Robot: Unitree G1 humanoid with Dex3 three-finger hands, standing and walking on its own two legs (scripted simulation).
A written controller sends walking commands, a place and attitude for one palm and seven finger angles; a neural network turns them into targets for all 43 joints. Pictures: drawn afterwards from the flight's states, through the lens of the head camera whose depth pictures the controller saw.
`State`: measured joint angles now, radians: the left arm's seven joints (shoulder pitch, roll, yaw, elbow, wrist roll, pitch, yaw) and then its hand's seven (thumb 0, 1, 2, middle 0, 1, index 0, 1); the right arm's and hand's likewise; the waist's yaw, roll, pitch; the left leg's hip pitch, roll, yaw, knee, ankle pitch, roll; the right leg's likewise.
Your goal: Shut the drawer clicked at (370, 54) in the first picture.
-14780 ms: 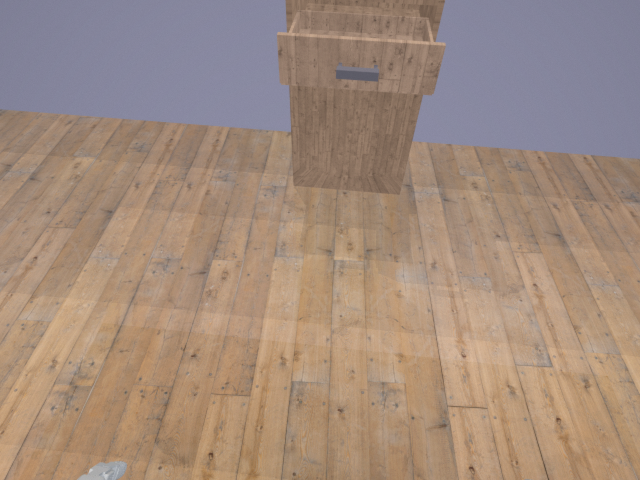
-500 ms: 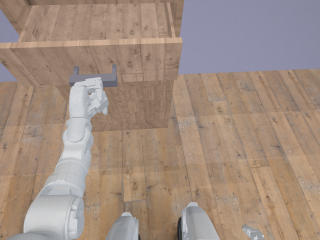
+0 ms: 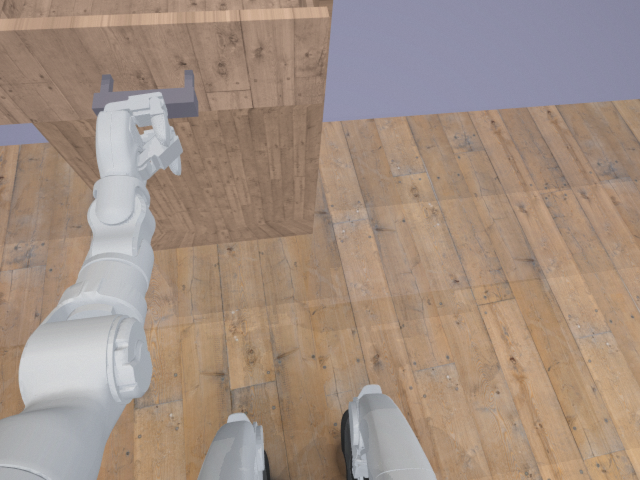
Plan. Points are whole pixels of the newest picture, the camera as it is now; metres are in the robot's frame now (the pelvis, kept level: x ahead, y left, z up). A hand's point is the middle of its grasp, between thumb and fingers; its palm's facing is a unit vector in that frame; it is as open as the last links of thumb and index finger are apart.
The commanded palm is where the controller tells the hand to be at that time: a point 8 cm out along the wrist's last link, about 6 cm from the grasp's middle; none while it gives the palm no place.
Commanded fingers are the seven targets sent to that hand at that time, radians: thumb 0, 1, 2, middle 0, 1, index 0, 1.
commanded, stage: push the drawer shut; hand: left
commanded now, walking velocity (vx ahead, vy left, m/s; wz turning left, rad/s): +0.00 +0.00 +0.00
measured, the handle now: (148, 92) +0.59 +0.17 +0.06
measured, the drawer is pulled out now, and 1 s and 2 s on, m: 0.10 0.00 0.00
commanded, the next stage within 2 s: pull the fist back off the drawer in 1.16 s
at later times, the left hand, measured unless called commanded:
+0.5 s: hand (169, 105) +0.57 +0.14 +0.06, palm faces +0.03 -1.00 -0.04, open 3.2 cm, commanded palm +0.56 +0.18 +0.06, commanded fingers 0.00 0.90 0.90 -1.40 -1.60 -1.40 -1.60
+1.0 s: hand (167, 76) +0.62 +0.14 +0.06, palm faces +0.04 -1.00 -0.03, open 3.2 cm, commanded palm +0.63 +0.16 +0.06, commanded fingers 0.00 0.90 0.90 -1.40 -1.60 -1.40 -1.60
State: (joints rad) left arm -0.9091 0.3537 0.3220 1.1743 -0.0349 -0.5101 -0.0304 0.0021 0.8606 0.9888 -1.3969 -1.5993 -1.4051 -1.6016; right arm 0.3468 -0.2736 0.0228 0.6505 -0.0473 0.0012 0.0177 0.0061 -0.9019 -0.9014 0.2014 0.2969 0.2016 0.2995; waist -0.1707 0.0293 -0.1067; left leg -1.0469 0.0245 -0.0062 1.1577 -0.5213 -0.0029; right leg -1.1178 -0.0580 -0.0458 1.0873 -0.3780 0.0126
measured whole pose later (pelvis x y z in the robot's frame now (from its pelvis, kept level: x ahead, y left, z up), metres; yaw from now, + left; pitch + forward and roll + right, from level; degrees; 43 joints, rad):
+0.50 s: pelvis +0.00 +0.01 -0.01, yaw -1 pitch +27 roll -3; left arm -1.10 0.50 0.40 1.30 0.03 -0.46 -0.06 0.04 0.80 0.95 -1.40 -1.60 -1.40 -1.60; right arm 0.39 -0.27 0.06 0.63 -0.07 0.03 0.03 0.00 -0.90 -0.90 0.20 0.30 0.20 0.30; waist -0.24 0.04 -0.10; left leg -1.13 0.04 -0.01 1.20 -0.54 0.01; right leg -1.19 -0.04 -0.05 1.09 -0.37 0.02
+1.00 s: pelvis +0.00 +0.01 -0.02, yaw -2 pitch +31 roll -5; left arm -1.31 0.64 0.42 1.40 0.10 -0.37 -0.06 0.04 0.75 1.00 -1.40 -1.60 -1.40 -1.60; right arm 0.43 -0.26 0.09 0.62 -0.10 0.06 0.05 0.00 -0.90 -0.90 0.20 0.30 0.20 0.30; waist -0.31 0.06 -0.09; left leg -1.25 0.05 -0.05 1.25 -0.55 0.01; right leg -1.28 -0.03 -0.08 1.10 -0.37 0.02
